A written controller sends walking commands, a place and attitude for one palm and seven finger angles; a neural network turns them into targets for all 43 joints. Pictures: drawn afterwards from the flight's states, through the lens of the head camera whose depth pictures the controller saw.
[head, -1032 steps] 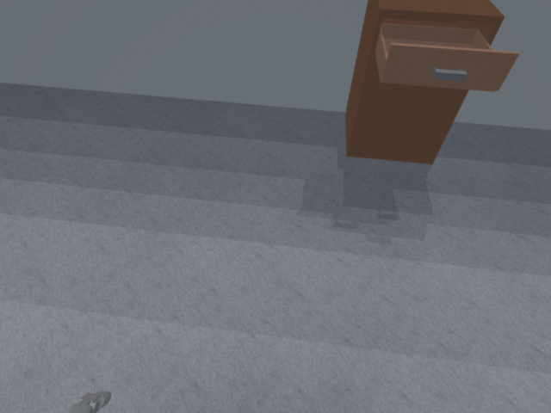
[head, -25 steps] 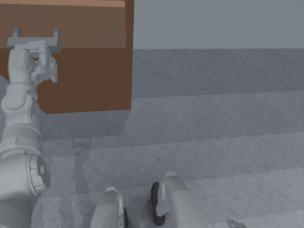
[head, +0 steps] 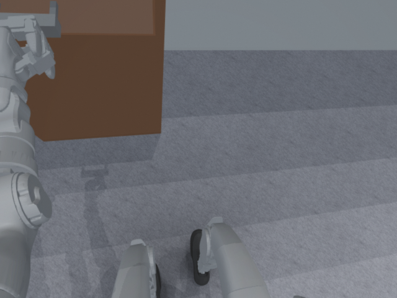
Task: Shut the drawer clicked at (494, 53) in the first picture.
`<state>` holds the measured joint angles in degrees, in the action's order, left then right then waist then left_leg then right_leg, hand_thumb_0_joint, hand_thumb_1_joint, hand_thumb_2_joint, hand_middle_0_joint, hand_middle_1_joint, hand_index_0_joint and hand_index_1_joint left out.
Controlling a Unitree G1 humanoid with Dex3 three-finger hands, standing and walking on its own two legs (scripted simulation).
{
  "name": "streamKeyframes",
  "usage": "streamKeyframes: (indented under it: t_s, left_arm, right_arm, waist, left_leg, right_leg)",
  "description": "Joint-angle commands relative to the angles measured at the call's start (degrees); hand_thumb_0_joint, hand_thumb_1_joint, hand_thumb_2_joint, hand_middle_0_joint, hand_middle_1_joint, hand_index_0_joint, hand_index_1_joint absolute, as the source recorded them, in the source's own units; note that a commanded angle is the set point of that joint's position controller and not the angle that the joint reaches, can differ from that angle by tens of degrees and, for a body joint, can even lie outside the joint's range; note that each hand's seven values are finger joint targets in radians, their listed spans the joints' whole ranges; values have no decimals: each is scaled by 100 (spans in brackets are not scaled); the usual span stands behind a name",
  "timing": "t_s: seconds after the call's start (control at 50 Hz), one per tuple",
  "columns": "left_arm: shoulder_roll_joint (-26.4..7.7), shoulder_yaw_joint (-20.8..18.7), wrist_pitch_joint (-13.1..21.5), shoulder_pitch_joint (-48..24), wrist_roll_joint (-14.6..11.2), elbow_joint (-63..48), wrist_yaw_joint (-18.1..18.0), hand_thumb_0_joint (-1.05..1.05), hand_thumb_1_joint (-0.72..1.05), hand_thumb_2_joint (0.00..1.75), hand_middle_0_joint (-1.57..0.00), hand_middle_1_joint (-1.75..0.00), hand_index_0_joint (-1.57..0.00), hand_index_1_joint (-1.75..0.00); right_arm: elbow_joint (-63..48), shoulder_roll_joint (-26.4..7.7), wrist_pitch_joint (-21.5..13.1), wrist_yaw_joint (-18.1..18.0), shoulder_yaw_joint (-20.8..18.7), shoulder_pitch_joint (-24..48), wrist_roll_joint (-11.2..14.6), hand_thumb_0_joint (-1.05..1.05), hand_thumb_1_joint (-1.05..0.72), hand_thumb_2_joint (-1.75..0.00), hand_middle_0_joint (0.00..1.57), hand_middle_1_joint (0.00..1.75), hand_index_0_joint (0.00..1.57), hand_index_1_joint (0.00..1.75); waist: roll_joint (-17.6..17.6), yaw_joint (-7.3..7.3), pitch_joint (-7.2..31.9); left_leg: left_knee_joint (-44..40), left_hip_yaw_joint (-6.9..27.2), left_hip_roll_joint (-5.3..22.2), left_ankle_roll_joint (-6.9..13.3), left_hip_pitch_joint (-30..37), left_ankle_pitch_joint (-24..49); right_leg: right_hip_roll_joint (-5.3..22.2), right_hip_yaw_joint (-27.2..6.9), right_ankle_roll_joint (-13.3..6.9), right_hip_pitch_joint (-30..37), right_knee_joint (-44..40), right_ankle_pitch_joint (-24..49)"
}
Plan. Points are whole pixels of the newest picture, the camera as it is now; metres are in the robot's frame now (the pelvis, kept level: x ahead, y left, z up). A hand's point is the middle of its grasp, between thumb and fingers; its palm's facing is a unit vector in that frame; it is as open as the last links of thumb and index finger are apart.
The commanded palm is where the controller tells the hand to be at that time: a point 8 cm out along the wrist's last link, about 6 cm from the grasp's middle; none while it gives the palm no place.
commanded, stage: push the drawer shut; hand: left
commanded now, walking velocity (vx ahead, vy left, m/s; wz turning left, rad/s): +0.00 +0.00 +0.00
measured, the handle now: (24, 15) +0.63 +0.25 +0.04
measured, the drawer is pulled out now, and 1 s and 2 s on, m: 0.00 0.00 0.00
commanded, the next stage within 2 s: pull the fist back off the drawer in 0.16 s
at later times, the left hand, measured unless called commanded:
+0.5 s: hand (43, 52) +0.55 +0.21 +0.04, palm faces +0.02 -1.00 -0.05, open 3.1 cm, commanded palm +0.55 +0.21 +0.04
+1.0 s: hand (43, 66) +0.53 +0.21 +0.03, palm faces +0.03 -1.00 -0.04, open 3.3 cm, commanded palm +0.50 +0.23 +0.04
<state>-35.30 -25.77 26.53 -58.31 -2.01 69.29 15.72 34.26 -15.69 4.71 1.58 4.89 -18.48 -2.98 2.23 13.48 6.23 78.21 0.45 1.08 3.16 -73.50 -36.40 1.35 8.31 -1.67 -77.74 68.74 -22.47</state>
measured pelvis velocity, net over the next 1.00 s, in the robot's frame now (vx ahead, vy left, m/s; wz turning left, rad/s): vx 0.01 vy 0.01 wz -0.01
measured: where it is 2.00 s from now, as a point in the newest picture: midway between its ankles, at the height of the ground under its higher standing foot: (177, 283)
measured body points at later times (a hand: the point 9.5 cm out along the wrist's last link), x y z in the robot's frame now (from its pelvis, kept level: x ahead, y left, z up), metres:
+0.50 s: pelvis -0.04 +0.00 -0.02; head +0.17 +0.06 +0.38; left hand +0.55 +0.27 +0.04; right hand -0.05 -0.26 -0.10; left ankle -0.01 +0.08 -0.61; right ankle +0.08 -0.12 -0.61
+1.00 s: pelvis +0.01 +0.01 +0.01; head +0.19 +0.04 +0.42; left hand +0.52 +0.26 +0.04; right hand +0.02 -0.25 -0.09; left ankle -0.01 +0.08 -0.61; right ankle +0.08 -0.11 -0.61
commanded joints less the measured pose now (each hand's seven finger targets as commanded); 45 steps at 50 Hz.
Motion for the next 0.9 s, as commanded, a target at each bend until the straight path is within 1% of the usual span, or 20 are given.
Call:
streamKeyframes:
  t_s: [0.0,0.04,0.1,0.12,0.16,0.18,0.22,0.24,0.26,0.34,0.4,0.42,0.44,0.5,0.54,0.7,0.72,0.76,0.82,0.88]
  left_arm:
    - [-1521,-31,230,-3399,-43,-1215,-155,0,90,90,-140,-160,-140,-160]
    - [-1572,28,187,-3798,-16,-1185,-193,0,90,90,-140,-160,-140,-160]
    - [-1575,157,153,-4089,67,-1131,-225,0,90,90,-140,-160,-140,-160]
    - [-1532,249,127,-4256,67,-1102,-229,0,90,90,-140,-160,-140,-160]
    - [-1705,218,98,-4450,115,-1021,-257,0,90,90,-140,-160,-140,-160]
    - [-1519,418,78,-4619,119,-1048,-261,0,90,90,-140,-160,-140,-160]
    - [-1535,464,25,-4769,136,-1020,-285,0,90,90,-140,-160,-140,-160]
    - [-1516,506,15,-4877,143,-1026,-297,0,90,90,-140,-160,-140,-160]
    - [-1647,413,-26,-4814,161,-915,-308,0,90,90,-140,-160,-140,-160]
    - [-1560,463,-108,-4734,199,-786,-314,0,90,90,-140,-160,-140,-160]
    - [-1585,475,-145,-4667,230,-884,-300,0,90,90,-140,-160,-140,-160]
    - [-1601,436,-161,-4607,223,-883,-303,0,90,90,-140,-160,-140,-160]
    - [-1647,372,-149,-4496,228,-877,-298,0,90,90,-140,-160,-140,-160]
    - [-1512,390,-186,-4174,195,-904,-300,0,90,90,-140,-160,-140,-160]
    - [-1488,353,-142,-4052,166,-1079,-305,0,90,90,-140,-160,-140,-160]
    - [-1668,-95,-56,-2760,25,-1211,-295,0,90,90,-140,-160,-140,-160]
    - [-1619,-96,-16,-2692,-5,-1359,-295,0,90,90,-140,-160,-140,-160]
    - [-1505,-169,70,-2134,-46,-1548,-279,0,90,90,-140,-160,-140,-160]
    - [-1404,-258,113,-1547,-181,-1815,-241,0,90,90,-140,-160,-140,-160]
    - [-1021,-90,125,-1110,-280,-2000,-206,0,90,90,-140,-160,-140,-160]
  right_arm:
    - [-93,-1193,-14,-73,-417,-1303,-4,0,-90,-90,20,30,20,30]
    - [-41,-1203,-39,-95,-390,-1332,-15,0,-90,-90,20,30,20,30]
    - [2,-1225,-77,-96,-373,-1373,-36,0,-90,-90,20,30,20,30]
    - [35,-1238,-97,-96,-353,-1378,-36,0,-90,-90,20,30,20,30]
    - [70,-1271,-120,-121,-320,-1414,-48,0,-90,-90,20,30,20,30]
    - [82,-1268,-145,-124,-315,-1404,-48,0,-90,-90,20,30,20,30]
    - [122,-1293,-194,-138,-298,-1419,-59,0,-90,-90,20,30,20,30]
    - [117,-1296,-225,-145,-287,-1419,-64,0,-90,-90,20,30,20,30]
    - [129,-1308,-231,-140,-267,-1447,-64,0,-90,-90,20,30,20,30]
    - [97,-1317,-266,-108,-256,-1482,-87,0,-90,-90,20,30,20,30]
    - [56,-1318,-272,-73,-250,-1471,-86,0,-90,-90,20,30,20,30]
    - [42,-1312,-271,-69,-249,-1472,-83,0,-90,-90,20,30,20,30]
    - [25,-1311,-278,-55,-251,-1494,-87,0,-90,-90,20,30,20,30]
    - [-38,-1303,-265,-22,-254,-1463,-66,0,-90,-90,20,30,20,30]
    - [-77,-1290,-270,-3,-261,-1461,-69,0,-90,-90,20,30,20,30]
    - [-241,-1241,-192,38,-304,-1365,19,0,-90,-90,20,30,20,30]
    - [-268,-1226,-187,37,-318,-1357,24,0,-90,-90,20,30,20,30]
    - [-338,-1205,-159,77,-366,-1338,24,0,-90,-90,20,30,20,30]
    - [-407,-1172,-90,96,-422,-1266,48,0,-90,-90,20,30,20,30]
    - [-451,-1128,-36,111,-479,-1210,91,0,-90,-90,20,30,20,30]
  waist:
    - [1272,436,3469]
    - [1269,577,3304]
    - [1597,624,3477]
    - [1619,701,3445]
    - [1702,752,3366]
    - [1769,835,3345]
    - [1836,880,3386]
    - [2010,903,3404]
    - [1919,868,3388]
    - [1902,876,3354]
    - [2029,769,3425]
    - [1943,755,3429]
    - [2083,701,3459]
    - [1804,623,3339]
    - [1837,572,3415]
    - [1229,193,3248]
    - [1169,165,3315]
    - [1353,-44,3554]
    - [1024,-133,3587]
    - [891,-157,3506]
  left_leg:
    - [-924,675,29,-268,1815,2878]
    - [-900,701,23,-223,1695,2605]
    - [-878,730,3,-256,1779,2472]
    - [-864,759,4,-259,1752,2381]
    - [-854,795,9,-266,1757,2300]
    - [-875,821,12,-267,1792,2207]
    - [-868,838,16,-254,1768,2030]
    - [-872,854,5,-260,1815,2005]
    - [-882,858,1,-260,1726,1893]
    - [-937,913,-11,-236,1665,1647]
    - [-999,931,-5,-254,1677,1480]
    - [-1002,894,-9,-229,1607,1458]
    - [-1043,933,0,-259,1723,1473]
    - [-1120,910,14,-221,1609,1329]
    - [-1148,895,14,-220,1666,1426]
    - [-1258,647,24,-159,1338,1614]
    - [-1278,646,29,-152,1408,1724]
    - [-1335,655,31,-239,1824,2196]
    - [-1317,565,42,-229,1858,2616]
    - [-1348,548,46,-250,2008,2995]
  right_leg:
    - [-305,-592,2,2141,-435,1124]
    - [-312,-593,3,1989,-457,929]
    - [-310,-586,-5,1810,-458,748]
    - [-314,-568,-3,1698,-439,683]
    - [-312,-538,-11,1542,-419,603]
    - [-311,-531,3,1443,-431,540]
    - [-302,-518,6,1334,-429,437]
    - [-300,-512,-15,1230,-407,418]
    - [-305,-506,-13,1285,-419,358]
    - [-292,-499,-27,1245,-441,237]
    - [-279,-522,-35,1286,-453,153]
    - [-282,-543,-32,1376,-472,152]
    - [-284,-507,-52,1306,-441,142]
    - [-289,-545,-34,1447,-517,75]
    - [-287,-538,-43,1506,-502,124]
    - [-298,-645,-31,2211,-634,211]
    - [-299,-645,-24,2299,-633,286]
    - [-307,-583,-50,2341,-579,553]
    - [-309,-616,-26,2693,-610,966]
    - [-309,-595,-15,2774,-608,1320]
